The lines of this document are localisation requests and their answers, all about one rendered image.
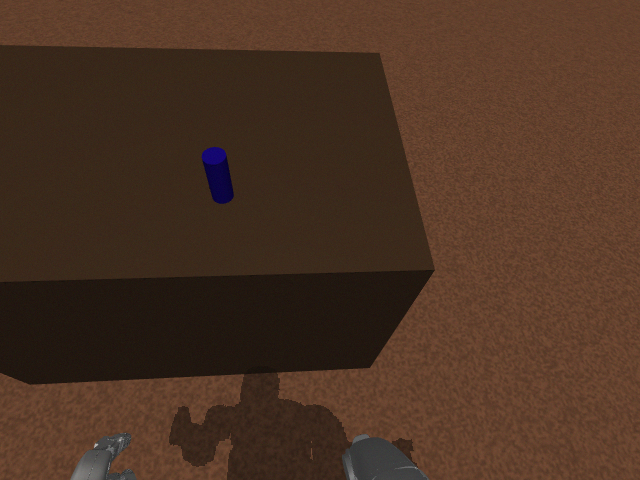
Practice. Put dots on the can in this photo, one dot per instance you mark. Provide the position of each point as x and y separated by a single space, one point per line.
218 174

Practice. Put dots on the left robot hand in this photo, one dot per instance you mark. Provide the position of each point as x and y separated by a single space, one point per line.
95 464

